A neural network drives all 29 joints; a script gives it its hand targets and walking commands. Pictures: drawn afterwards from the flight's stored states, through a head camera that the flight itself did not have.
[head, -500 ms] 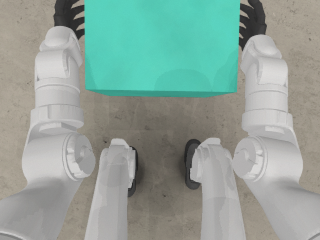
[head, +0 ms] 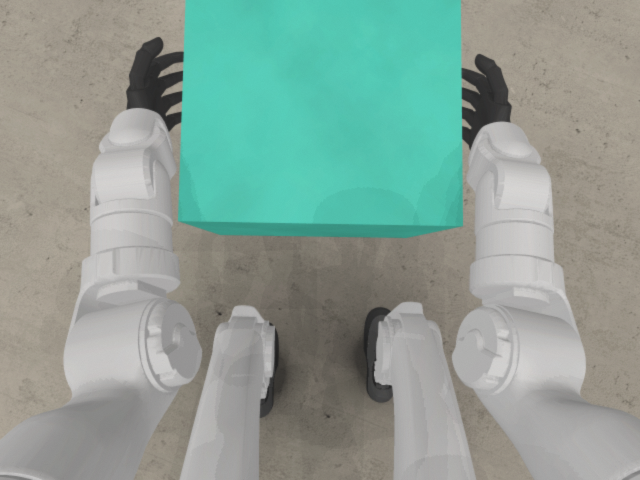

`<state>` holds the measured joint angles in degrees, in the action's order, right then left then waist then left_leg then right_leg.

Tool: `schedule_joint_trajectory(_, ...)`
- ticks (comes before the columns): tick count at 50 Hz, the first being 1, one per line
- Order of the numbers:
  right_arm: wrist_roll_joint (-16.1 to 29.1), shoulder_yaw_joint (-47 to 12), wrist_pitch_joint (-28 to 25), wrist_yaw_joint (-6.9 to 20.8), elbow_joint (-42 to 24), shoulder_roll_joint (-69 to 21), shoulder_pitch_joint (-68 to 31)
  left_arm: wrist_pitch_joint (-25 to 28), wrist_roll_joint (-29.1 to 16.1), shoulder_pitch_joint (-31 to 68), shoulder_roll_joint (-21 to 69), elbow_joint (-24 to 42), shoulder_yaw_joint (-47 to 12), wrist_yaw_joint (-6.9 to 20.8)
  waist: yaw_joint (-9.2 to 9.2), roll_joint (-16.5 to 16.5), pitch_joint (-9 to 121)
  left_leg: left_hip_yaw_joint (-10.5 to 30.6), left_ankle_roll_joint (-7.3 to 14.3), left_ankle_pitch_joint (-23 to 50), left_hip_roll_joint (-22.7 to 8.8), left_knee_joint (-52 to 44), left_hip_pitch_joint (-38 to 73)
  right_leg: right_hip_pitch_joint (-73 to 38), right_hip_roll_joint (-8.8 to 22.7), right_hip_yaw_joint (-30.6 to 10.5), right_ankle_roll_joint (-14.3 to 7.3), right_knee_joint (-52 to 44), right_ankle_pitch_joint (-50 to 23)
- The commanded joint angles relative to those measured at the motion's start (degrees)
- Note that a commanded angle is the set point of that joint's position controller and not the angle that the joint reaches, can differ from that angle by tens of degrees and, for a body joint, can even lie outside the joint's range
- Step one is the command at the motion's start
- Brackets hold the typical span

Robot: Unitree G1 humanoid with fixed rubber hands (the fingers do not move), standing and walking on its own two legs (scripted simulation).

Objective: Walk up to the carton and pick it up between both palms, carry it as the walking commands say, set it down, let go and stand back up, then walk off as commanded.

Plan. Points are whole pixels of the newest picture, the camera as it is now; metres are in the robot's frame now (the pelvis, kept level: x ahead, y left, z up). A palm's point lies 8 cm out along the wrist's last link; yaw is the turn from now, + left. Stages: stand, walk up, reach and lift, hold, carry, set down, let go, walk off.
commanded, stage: reach and lift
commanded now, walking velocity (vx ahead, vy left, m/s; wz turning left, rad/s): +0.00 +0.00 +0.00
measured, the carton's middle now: (319, 121) +0.53 +0.00 -0.14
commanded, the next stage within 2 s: none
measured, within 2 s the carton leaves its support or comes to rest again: neither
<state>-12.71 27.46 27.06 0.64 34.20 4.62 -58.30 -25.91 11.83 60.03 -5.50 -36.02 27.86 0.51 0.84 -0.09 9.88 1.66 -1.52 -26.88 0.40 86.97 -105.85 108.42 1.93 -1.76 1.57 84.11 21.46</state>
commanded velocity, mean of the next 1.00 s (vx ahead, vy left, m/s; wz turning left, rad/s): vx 0.00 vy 0.00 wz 0.00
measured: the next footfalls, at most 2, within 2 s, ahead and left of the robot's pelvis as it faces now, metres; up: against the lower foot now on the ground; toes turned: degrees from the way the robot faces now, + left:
none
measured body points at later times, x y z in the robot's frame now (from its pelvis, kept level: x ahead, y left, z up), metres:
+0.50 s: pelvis +0.01 +0.00 +0.06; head +0.25 -0.01 +0.44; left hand +0.49 +0.19 +0.01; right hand +0.48 -0.19 +0.00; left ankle +0.08 +0.13 -0.52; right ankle +0.11 -0.14 -0.52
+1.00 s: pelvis +0.03 +0.00 +0.12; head +0.22 -0.01 +0.53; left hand +0.46 +0.19 +0.08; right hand +0.46 -0.19 +0.07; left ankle +0.08 +0.13 -0.52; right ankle +0.11 -0.14 -0.52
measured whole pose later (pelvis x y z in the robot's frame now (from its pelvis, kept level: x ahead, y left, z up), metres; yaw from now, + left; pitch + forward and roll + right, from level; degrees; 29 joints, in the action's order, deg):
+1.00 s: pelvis +0.03 +0.00 +0.12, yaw +0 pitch +35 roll +0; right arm -16.2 28.2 26.4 2.2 28.1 -2.7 -40.5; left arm -24.8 15.1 42.2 0.8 -31.0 27.8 2.4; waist 0.8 -0.2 12.0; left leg 2.1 -1.5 -18.8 -0.2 57.4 -74.0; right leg 76.1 1.8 -0.4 1.0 54.8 14.2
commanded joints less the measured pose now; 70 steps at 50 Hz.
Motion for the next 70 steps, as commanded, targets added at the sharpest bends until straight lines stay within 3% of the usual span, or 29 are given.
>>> schedule_joint_trajectory(1,12.0,-29.2,-1.9,20.2,-1.6,-52.9,-37.0,0.5,-11.2,33.4,52.7,-0.8,-27.9,23.3,0.35,1.3,59.4,-7.1,1.6,13.6,7.7,-11.8,24.9,-44.0,-8.9,6.7,-1.2,-5.7,-13.0)
schedule_joint_trajectory(49,8.4,-31.9,-2.2,24.9,-4.3,-60.1,-16.7,1.4,-7.6,13.2,59.2,2.0,-30.9,27.4,0.15,0.4,46.8,-4.2,2.1,18.0,6.7,-37.8,48.9,-68.4,-8.1,4.2,-2.0,-32.5,-18.7)
schedule_joint_trajectory(58,6.6,-31.4,-2.2,25.2,-4.3,-60.2,-12.3,1.5,-5.9,8.9,59.2,3.4,-30.3,27.4,0.13,0.4,41.9,-3.9,2.6,19.1,6.4,-43.8,55.3,-74.9,-7.9,3.7,-2.2,-38.9,-19.3)
schedule_joint_trajectory(70,5.0,-32.9,-1.9,24.4,-8.6,-58.8,-3.7,0.8,-4.8,1.0,59.4,10.6,-33.0,25.6,-0.67,-0.1,33.6,-2.8,2.5,25.1,6.3,-51.9,69.3,-83.1,-8.6,3.9,-2.3,-47.5,-22.5)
